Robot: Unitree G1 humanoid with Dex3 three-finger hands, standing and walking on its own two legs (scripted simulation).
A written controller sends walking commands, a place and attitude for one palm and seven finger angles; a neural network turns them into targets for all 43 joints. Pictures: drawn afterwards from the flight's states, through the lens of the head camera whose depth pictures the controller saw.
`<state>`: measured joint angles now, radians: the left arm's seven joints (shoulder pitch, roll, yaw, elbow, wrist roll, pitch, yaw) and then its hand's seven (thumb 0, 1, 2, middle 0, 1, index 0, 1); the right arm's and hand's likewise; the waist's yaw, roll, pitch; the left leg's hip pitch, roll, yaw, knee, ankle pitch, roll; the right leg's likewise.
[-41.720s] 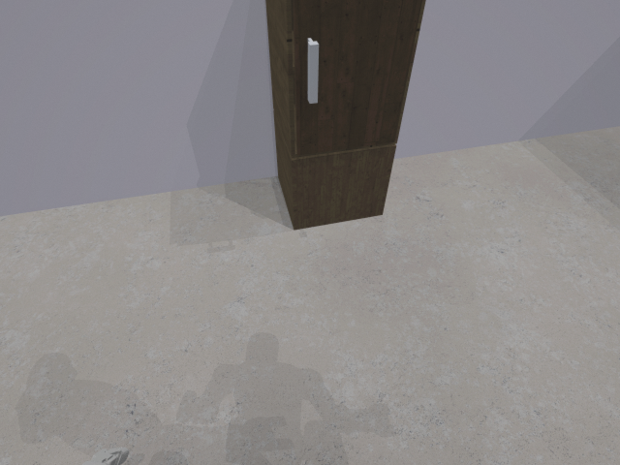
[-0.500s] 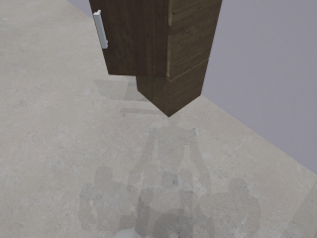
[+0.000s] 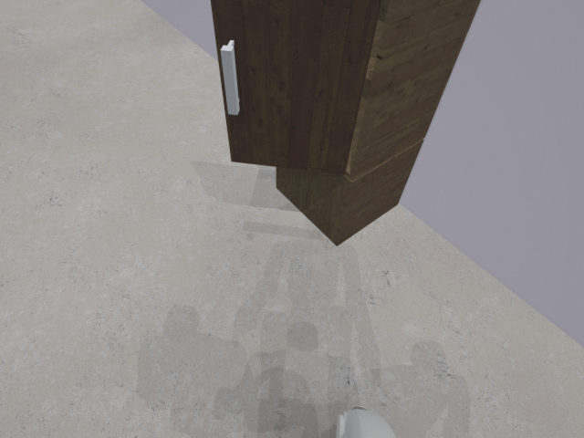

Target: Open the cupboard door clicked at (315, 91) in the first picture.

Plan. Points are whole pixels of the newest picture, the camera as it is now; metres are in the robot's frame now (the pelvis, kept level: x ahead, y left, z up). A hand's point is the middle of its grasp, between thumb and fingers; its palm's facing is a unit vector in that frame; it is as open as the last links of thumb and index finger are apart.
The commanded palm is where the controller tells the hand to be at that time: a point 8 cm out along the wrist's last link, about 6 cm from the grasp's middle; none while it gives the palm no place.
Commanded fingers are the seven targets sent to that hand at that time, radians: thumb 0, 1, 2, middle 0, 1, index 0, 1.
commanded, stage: take the last steps up to it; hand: left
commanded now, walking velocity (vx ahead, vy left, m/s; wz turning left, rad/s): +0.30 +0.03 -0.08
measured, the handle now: (232, 78) +0.95 +0.22 -0.03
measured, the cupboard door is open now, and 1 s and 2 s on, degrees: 44 44 44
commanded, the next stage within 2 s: come to a stop and stand still in 0.66 s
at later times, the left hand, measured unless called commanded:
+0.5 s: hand (193, 384) +0.22 +0.18 -0.17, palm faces +0.05 -0.97 -0.23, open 7.1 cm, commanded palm none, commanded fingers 0.00 0.90 0.90 -0.20 -0.30 -0.20 -0.30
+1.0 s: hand (198, 278) +0.43 +0.22 -0.18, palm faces -0.02 -0.97 -0.23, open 7.3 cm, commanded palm none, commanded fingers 0.00 0.90 0.90 -0.20 -0.30 -0.20 -0.30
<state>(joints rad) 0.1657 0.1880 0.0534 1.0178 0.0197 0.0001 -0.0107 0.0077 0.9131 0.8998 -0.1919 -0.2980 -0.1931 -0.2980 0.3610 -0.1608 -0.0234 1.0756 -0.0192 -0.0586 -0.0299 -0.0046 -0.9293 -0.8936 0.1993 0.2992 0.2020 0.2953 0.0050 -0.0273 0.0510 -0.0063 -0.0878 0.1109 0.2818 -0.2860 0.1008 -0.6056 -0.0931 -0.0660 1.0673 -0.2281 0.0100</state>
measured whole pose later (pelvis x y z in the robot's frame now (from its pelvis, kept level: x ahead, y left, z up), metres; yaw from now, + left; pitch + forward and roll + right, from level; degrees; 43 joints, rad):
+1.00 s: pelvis +0.36 +0.03 +0.00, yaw -4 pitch +0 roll +0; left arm 0.18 0.20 0.06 1.02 0.02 0.03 0.02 0.02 0.94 0.90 -0.19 -0.30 -0.20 -0.30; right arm 0.19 -0.16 -0.04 1.05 -0.02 0.00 -0.05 -0.01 -0.94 -0.89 0.20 0.30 0.20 0.30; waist 0.00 -0.02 0.09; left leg -0.20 0.04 0.14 0.49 -0.29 0.02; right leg -0.39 -0.05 -0.06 0.76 -0.37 0.01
